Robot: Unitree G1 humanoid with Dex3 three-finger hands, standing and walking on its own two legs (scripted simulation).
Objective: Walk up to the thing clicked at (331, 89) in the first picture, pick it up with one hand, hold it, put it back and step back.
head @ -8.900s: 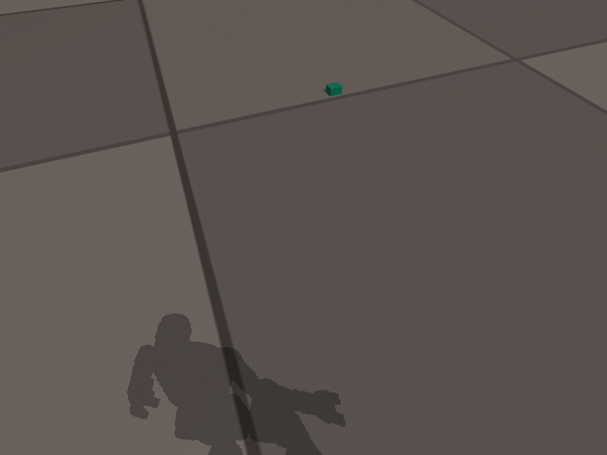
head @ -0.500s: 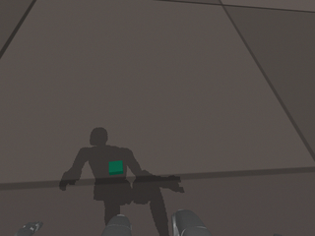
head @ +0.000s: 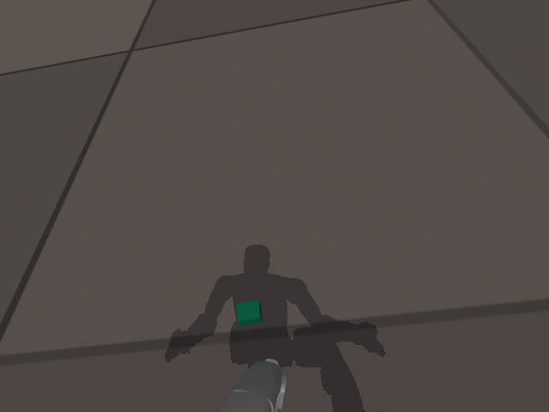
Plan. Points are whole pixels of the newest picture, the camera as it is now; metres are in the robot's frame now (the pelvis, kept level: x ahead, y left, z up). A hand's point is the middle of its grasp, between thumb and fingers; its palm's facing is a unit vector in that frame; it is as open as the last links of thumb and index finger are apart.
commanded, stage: walk up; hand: left
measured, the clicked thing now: (249, 313) +0.51 +0.26 -0.73
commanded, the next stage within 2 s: none
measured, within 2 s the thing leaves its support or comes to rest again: neither
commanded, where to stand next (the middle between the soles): +0.11 +0.04 m, yaw -2 degrees
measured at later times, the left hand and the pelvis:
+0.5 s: hand out of the picture +0.09 +0.28 -0.17, palm faces +0.00 -0.93 -0.36, open 7.4 cm; pelvis +0.01 +0.01 -0.01, yaw +2 degrees
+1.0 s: hand out of the picture +0.02 +0.37 -0.12, palm faces -0.02 -0.85 -0.52, open 7.4 cm; pelvis -0.02 +0.05 +0.00, yaw +1 degrees
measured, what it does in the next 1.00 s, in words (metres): steps on the spot: left foot, then right foot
